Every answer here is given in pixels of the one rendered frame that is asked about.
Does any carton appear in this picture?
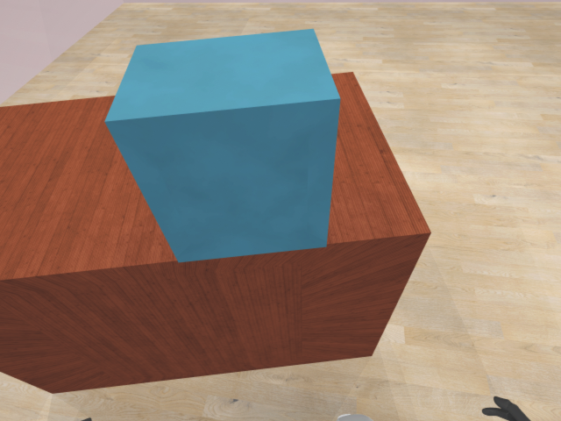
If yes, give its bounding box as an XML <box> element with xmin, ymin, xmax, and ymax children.
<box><xmin>104</xmin><ymin>29</ymin><xmax>340</xmax><ymax>262</ymax></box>

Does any right robot hand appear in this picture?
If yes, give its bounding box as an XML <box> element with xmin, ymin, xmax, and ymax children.
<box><xmin>482</xmin><ymin>396</ymin><xmax>531</xmax><ymax>421</ymax></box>

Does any pedestal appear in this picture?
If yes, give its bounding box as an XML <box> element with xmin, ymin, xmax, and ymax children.
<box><xmin>0</xmin><ymin>72</ymin><xmax>431</xmax><ymax>394</ymax></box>

